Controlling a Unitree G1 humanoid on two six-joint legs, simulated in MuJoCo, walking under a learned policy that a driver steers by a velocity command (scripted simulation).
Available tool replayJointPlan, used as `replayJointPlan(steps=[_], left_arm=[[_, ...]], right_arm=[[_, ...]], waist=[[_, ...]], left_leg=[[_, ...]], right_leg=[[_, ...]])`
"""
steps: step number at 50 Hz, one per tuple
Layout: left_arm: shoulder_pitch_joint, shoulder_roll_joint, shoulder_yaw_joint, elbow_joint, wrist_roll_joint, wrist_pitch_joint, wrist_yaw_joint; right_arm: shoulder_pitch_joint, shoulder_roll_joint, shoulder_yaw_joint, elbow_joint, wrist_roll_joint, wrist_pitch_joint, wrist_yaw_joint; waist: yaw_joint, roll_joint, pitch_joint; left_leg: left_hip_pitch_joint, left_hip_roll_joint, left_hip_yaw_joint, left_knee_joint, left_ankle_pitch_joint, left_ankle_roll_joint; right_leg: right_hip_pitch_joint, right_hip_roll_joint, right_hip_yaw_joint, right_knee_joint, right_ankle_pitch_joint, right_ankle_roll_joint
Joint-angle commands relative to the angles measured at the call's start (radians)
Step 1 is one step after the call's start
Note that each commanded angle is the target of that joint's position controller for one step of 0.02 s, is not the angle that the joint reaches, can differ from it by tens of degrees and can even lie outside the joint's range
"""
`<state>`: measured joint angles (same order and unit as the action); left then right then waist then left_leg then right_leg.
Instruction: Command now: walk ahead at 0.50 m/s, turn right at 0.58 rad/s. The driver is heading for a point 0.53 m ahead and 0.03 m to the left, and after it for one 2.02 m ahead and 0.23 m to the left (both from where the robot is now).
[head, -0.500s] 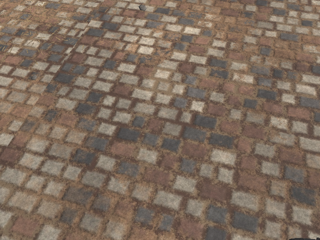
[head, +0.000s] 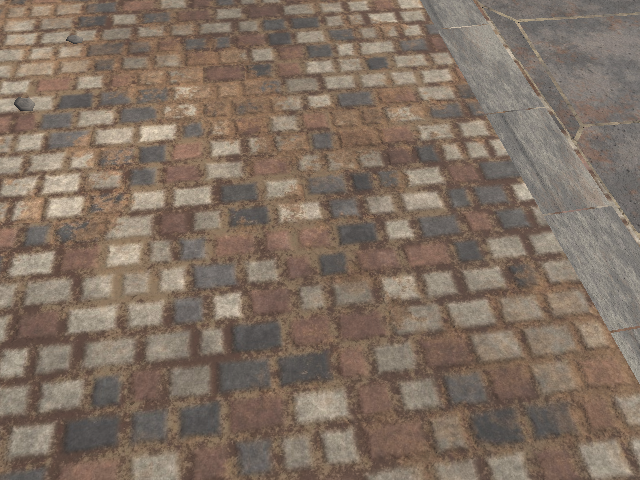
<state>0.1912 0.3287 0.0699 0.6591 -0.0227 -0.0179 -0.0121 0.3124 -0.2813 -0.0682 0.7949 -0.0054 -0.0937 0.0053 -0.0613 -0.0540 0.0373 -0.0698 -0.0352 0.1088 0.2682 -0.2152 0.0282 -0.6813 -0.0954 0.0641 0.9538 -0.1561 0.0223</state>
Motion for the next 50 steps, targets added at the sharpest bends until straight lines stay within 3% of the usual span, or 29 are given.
replayJointPlan(steps=[1, 5, 7, 9, 10, 11, 12, 13, 14, 15, 16, 18, 21, 23, 26, 30, 33, 36, 37, 38, 39, 40, 41, 42, 43, 44, 45, 47, 50], left_arm=[[-0.056, 0.007, -0.009, -0.079, 0.001, -0.020, -0.020], [-0.167, 0.009, -0.012, -0.129, -0.003, -0.022, -0.041], [-0.175, 0.029, -0.003, -0.149, 0.000, -0.019, -0.049], [-0.082, 0.072, 0.022, -0.140, 0.008, -0.011, -0.047], [0.069, 0.108, 0.047, -0.101, 0.006, -0.008, -0.036], [0.238, 0.166, 0.071, -0.060, 0.006, 0.000, -0.016], [0.222, 0.272, 0.077, -0.059, 0.003, -0.009, -0.010], [0.260, 0.171, 0.052, -0.076, 0.008, -0.018, -0.012], [0.213, 0.144, 0.037, -0.061, 0.021, -0.031, -0.016], [0.150, 0.125, 0.031, -0.052, 0.020, -0.038, -0.015], [0.094, 0.088, 0.020, -0.048, 0.023, -0.044, -0.015], [0.047, 0.056, 0.012, -0.043, 0.035, -0.062, -0.016], [0.036, 0.063, 0.018, -0.006, 0.039, -0.090, -0.013], [0.050, 0.062, 0.020, 0.018, 0.044, -0.094, -0.004], [0.046, 0.070, 0.020, 0.036, 0.041, -0.093, 0.006], [0.111, 0.096, 0.029, 0.084, 0.029, -0.079, 0.015], [0.138, 0.113, 0.038, 0.110, 0.016, -0.051, 0.021], [0.110, 0.152, 0.048, 0.106, 0.011, -0.026, 0.039], [0.099, 0.161, 0.049, 0.102, 0.011, -0.017, 0.045], [0.080, 0.156, 0.044, 0.096, 0.007, -0.015, 0.050], [0.117, 0.094, 0.020, 0.077, 0.034, -0.029, 0.050], [0.184, -0.008, -0.015, 0.032, 0.038, -0.062, 0.029], [0.079, 0.090, 0.003, 0.026, 0.006, -0.102, 0.008], [0.000, 0.107, 0.005, -0.006, -0.024, -0.120, 0.000], [-0.014, 0.088, 0.001, -0.007, -0.009, -0.128, 0.005], [-0.015, 0.099, 0.009, 0.001, 0.020, -0.123, 0.012], [0.005, 0.098, 0.013, 0.003, 0.028, -0.112, 0.011], [0.033, 0.077, 0.010, 0.006, 0.038, -0.091, 0.012], [-0.053, 0.038, -0.006, -0.021, 0.041, -0.076, 0.017]], right_arm=[[-0.082, -0.160, -0.034, -0.066, 0.005, -0.014, -0.006], [-0.023, -0.197, -0.043, -0.028, 0.024, 0.004, -0.008], [-0.016, -0.218, -0.050, -0.020, 0.032, 0.018, -0.010], [-0.010, -0.246, -0.057, -0.016, 0.040, 0.031, -0.017], [-0.003, -0.229, -0.047, -0.010, 0.041, 0.036, -0.019], [0.020, -0.179, -0.021, -0.017, 0.017, 0.028, -0.019], [0.149, -0.039, 0.030, -0.055, -0.010, 0.008, 0.004], [0.055, -0.152, 0.006, -0.028, 0.029, -0.013, 0.014], [-0.062, -0.191, -0.008, -0.068, 0.066, -0.019, 0.017], [-0.090, -0.169, -0.001, -0.074, 0.059, -0.022, 0.010], [-0.094, -0.164, -0.003, -0.063, 0.039, -0.016, 0.005], [-0.019, -0.142, -0.005, -0.033, 0.038, 0.014, 0.006], [-0.023, -0.100, -0.001, -0.024, 0.036, 0.046, -0.003], [-0.067, -0.090, -0.002, -0.036, 0.033, 0.047, -0.004], [-0.129, -0.070, 0.004, -0.051, 0.029, 0.036, 0.011], [-0.250, -0.042, 0.019, -0.101, 0.027, 0.031, 0.034], [-0.302, -0.047, 0.019, -0.147, 0.026, 0.030, 0.056], [-0.234, -0.089, -0.004, -0.163, 0.026, 0.040, 0.065], [-0.135, -0.124, -0.023, -0.147, 0.027, 0.044, 0.062], [0.021, -0.177, -0.054, -0.113, 0.029, 0.046, 0.049], [0.142, -0.268, -0.080, -0.093, 0.032, 0.059, 0.025], [0.087, -0.311, -0.081, -0.124, 0.034, 0.049, 0.025], [0.101, -0.226, -0.059, -0.133, 0.029, 0.041, 0.030], [0.069, -0.185, -0.048, -0.133, 0.024, 0.033, 0.028], [0.008, -0.168, -0.042, -0.137, 0.025, 0.028, 0.029], [-0.045, -0.132, -0.032, -0.148, 0.024, 0.026, 0.025], [-0.071, -0.125, -0.026, -0.165, 0.012, 0.026, 0.020], [-0.084, -0.136, -0.030, -0.170, 0.014, 0.025, 0.011], [-0.059, -0.174, -0.041, -0.158, 0.020, 0.028, -0.008]], waist=[[0.010, 0.106, 0.012], [-0.018, 0.103, 0.039], [0.001, 0.115, 0.029], [0.070, 0.141, -0.051], [0.157, 0.114, -0.131], [0.228, 0.026, -0.232], [0.105, -0.231, -0.367], [0.198, -0.075, -0.450], [0.204, -0.045, -0.278], [0.160, 0.006, -0.186], [0.124, 0.008, -0.125], [0.067, -0.022, -0.101], [0.049, 0.002, -0.040], [0.060, 0.006, -0.011], [0.082, 0.006, 0.010], [0.137, 0.029, 0.059], [0.144, 0.024, 0.067], [0.078, -0.035, -0.021], [0.020, -0.043, -0.082], [-0.071, -0.015, -0.161], [-0.093, 0.148, -0.260], [0.012, 0.333, -0.375], [-0.067, 0.185, -0.394], [-0.060, 0.135, -0.253], [-0.005, 0.034, -0.145], [0.027, 0.033, -0.105], [0.055, 0.065, -0.085], [0.079, 0.079, -0.072], [0.059, 0.091, -0.038]], left_leg=[[-0.008, 0.260, -0.082, -0.121, 0.309, 0.147], [0.083, 0.292, -0.022, -0.095, 0.349, 0.119], [0.138, 0.307, 0.011, -0.026, 0.523, 0.099], [0.146, 0.302, 0.048, 0.165, 0.844, 0.078], [0.061, 0.277, 0.071, 0.347, 0.866, 0.056], [-0.177, 0.242, 0.074, 0.619, 0.566, 0.024], [-0.584, 0.058, 0.006, 0.984, -0.354, -0.031], [-0.644, 0.062, -0.183, 1.090, -0.379, -0.017], [-0.708, 0.098, -0.177, 1.094, -0.299, -0.004], [-0.683, 0.144, -0.171, 1.018, -0.207, -0.001], [-0.640, 0.171, -0.171, 0.955, -0.153, -0.009], [-0.523, 0.194, -0.189, 0.913, -0.075, -0.024], [-0.549, 0.183, -0.209, 0.842, 0.015, -0.051], [-0.605, 0.170, -0.230, 0.748, 0.124, -0.061], [-0.588, 0.149, -0.196, 0.557, 0.300, -0.054], [-0.618, 0.135, -0.138, 0.400, 0.335, -0.026], [-0.667, 0.115, -0.096, 0.348, 0.221, 0.009], [-0.513, 0.028, -0.009, 0.353, 0.064, 0.066], [-0.380, -0.011, 0.007, 0.349, 0.036, 0.093], [-0.136, -0.039, -0.015, 0.277, 0.096, 0.134], [0.168, 0.139, -0.296, 0.269, 0.147, 0.204], [0.463, 0.363, -0.887, 0.124, -0.025, 0.424], [0.472, 0.359, -0.892, 0.042, -0.098, 0.385], [0.356, 0.325, -0.739, 0.031, -0.062, 0.338], [0.194, 0.279, -0.627, 0.023, 0.051, 0.303], [0.089, 0.244, -0.547, 0.012, 0.160, 0.284], [0.007, 0.221, -0.511, -0.009, 0.236, 0.284], [-0.082, 0.199, -0.459, -0.035, 0.331, 0.290], [-0.178, 0.147, -0.370, -0.045, 0.354, 0.260]], right_leg=[[0.009, -0.014, -0.015, -0.152, 0.160, -0.007], [0.026, 0.008, -0.065, -0.287, 0.153, -0.045], [0.063, 0.040, -0.101, -0.322, 0.064, -0.080], [0.241, 0.114, -0.153, -0.341, -0.030, -0.128], [0.482, 0.151, -0.151, -0.408, 0.033, -0.165], [0.807, 0.044, 0.019, -0.412, 0.068, -0.214], [1.117, -0.256, 0.584, -0.500, -0.090, -0.400], [1.102, -0.297, 0.696, -0.609, -0.175, -0.397], [0.973, -0.263, 0.514, -0.626, -0.075, -0.343], [0.825, -0.221, 0.379, -0.635, 0.030, -0.307], [0.710, -0.182, 0.279, -0.657, 0.116, -0.285], [0.579, -0.149, 0.173, -0.733, 0.160, -0.272], [0.515, -0.139, 0.044, -0.805, 0.226, -0.263], [0.537, -0.124, -0.029, -0.821, 0.251, -0.243], [0.559, -0.096, -0.129, -0.839, 0.250, -0.203], [0.668, -0.137, -0.182, -0.836, 0.283, -0.190], [0.798, -0.176, -0.204, -0.764, 0.417, -0.179], [0.844, -0.178, -0.244, -0.570, 0.884, -0.143], [0.820, -0.165, -0.256, -0.424, 0.975, -0.127], [0.706, -0.125, -0.277, -0.205, 0.901, -0.093], [0.440, -0.058, -0.276, 0.114, 0.413, -0.049], [0.028, 0.179, -0.113, 0.457, -0.418, 0.011], [-0.079, 0.120, 0.065, 0.490, -0.398, -0.018], [-0.116, 0.077, 0.051, 0.433, -0.317, -0.041], [-0.087, 0.033, 0.039, 0.325, -0.250, -0.042], [-0.030, 0.004, 0.034, 0.236, -0.212, -0.032], [0.031, -0.007, 0.034, 0.209, -0.186, -0.020], [0.071, -0.009, 0.012, 0.130, -0.162, 0.017], [0.090, 0.014, -0.019, -0.075, -0.015, 0.060]])
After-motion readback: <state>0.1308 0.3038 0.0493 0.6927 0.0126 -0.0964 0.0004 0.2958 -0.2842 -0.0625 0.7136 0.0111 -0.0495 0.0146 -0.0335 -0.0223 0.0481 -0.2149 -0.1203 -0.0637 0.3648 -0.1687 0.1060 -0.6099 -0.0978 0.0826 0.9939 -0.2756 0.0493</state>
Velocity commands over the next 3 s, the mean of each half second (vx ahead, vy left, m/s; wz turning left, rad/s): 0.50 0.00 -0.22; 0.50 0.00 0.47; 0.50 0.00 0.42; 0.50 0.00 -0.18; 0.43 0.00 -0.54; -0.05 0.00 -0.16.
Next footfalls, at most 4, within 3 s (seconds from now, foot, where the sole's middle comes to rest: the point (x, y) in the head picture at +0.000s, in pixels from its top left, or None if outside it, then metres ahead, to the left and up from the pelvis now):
0.22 right None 0.28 -0.16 -0.78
0.76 left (292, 423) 0.60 0.04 -0.78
1.24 right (345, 297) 0.91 -0.10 -0.78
1.72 left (208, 263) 1.04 0.25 -0.78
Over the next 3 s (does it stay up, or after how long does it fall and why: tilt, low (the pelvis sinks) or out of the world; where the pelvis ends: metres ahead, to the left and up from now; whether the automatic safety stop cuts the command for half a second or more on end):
stays up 1.41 0.17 -0.01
